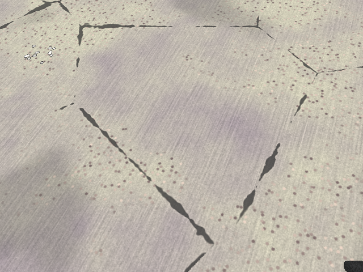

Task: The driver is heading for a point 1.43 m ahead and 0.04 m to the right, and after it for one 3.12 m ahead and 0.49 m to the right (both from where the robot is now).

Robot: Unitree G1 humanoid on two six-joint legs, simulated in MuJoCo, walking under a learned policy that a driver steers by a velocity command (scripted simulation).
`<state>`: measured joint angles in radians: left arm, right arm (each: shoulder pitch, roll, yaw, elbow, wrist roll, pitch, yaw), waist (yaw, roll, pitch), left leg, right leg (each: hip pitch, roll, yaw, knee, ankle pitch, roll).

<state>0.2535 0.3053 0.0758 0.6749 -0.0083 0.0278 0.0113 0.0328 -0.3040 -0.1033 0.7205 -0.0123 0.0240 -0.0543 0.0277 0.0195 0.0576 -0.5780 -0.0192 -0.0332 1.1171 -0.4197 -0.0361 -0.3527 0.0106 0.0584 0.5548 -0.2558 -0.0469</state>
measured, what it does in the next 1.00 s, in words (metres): walks ahead: left foot, then right foot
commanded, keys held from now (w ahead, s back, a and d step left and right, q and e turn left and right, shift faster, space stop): e+shift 0.34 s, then shift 0.22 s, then q+shift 0.04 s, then w+q+shift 0.40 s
